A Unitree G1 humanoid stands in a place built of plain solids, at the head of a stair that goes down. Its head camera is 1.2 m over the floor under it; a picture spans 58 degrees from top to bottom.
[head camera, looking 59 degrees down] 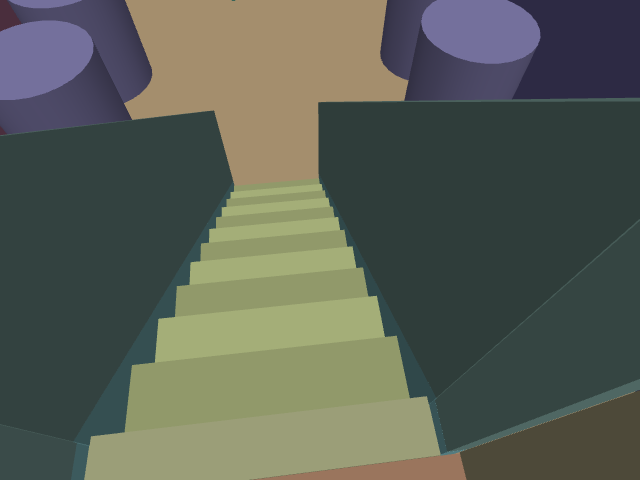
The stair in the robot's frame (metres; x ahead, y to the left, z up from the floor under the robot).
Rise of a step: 0.21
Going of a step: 0.24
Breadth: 0.88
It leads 6 degrees to the left of straight ahead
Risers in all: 12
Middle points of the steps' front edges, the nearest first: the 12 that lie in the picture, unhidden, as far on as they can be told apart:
0.19 0.15 0.00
0.42 0.18 -0.21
0.66 0.20 -0.42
0.90 0.23 -0.62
1.14 0.26 -0.83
1.37 0.28 -1.04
1.61 0.31 -1.25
1.85 0.34 -1.46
2.08 0.36 -1.67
2.32 0.39 -1.88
2.56 0.42 -2.08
2.79 0.44 -2.29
